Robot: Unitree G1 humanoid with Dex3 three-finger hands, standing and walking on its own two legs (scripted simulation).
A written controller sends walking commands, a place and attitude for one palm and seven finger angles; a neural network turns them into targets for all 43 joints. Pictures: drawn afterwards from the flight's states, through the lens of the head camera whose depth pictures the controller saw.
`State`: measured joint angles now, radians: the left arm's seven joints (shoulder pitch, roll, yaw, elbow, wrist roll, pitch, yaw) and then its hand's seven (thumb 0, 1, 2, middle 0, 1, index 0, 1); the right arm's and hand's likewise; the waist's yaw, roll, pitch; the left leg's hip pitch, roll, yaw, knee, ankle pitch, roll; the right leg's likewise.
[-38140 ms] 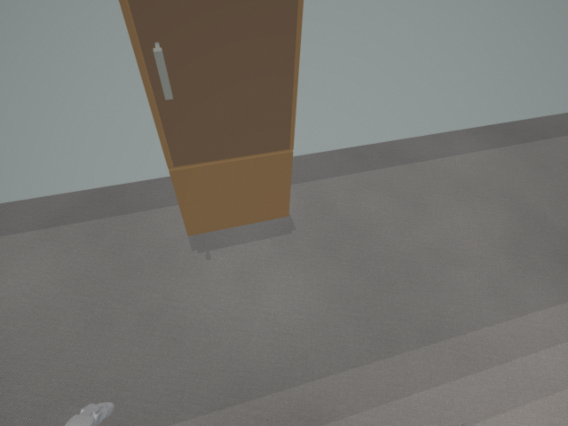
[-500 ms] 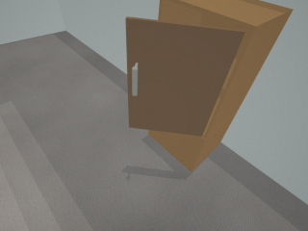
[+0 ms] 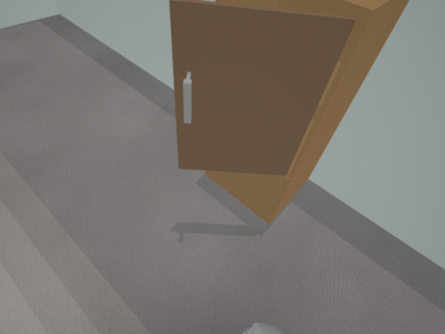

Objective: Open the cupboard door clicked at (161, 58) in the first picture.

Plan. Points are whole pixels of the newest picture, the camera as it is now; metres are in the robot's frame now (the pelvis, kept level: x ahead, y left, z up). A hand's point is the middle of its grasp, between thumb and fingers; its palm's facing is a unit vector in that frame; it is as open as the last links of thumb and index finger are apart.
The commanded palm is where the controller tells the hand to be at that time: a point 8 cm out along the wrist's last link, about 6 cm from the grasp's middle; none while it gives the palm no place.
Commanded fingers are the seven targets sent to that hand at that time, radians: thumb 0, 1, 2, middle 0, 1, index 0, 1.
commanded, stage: shuffle to correct the standing spot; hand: left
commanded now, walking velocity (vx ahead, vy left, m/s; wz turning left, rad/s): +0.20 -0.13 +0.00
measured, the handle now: (188, 98) +0.70 +0.11 +0.00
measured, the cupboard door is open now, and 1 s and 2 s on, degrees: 41 41 41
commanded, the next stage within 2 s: come to a stop and stand still in 0.62 s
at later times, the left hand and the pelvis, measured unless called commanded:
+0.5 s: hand out of the picture +0.14 +0.12 -0.19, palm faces +0.07 -0.98 -0.19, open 7.2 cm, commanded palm none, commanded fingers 0.00 0.90 0.90 -0.20 -0.30 -0.20 -0.30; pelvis +0.13 -0.06 -0.01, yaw +2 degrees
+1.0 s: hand (193, 265) +0.30 +0.06 -0.19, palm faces +0.03 -0.97 -0.23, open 7.3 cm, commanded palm none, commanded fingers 0.00 0.90 0.90 -0.20 -0.30 -0.20 -0.30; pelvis +0.24 -0.12 -0.02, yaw +2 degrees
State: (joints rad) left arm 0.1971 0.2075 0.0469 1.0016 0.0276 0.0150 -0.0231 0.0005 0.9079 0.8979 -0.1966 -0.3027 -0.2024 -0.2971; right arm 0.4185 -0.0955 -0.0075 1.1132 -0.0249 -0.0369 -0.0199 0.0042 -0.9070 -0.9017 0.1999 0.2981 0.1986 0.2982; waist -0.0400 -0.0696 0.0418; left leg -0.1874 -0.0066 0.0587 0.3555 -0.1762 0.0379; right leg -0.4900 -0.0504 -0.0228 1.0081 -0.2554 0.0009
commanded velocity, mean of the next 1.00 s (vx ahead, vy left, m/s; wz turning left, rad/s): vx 0.03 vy -0.04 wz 0.00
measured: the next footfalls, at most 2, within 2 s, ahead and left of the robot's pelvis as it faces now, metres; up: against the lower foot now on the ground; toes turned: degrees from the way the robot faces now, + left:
right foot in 0.26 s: +0.12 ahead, -0.18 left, +0.00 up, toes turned -5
left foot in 0.54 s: +0.23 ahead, +0.04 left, +0.00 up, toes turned +10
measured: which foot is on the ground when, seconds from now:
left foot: down 0.00-0.24, up 0.26-0.52, down 0.54-0.90, up 0.92-1.00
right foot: up 0.00-0.24, down 0.26-0.56, up 0.58-0.88, down 0.90-1.00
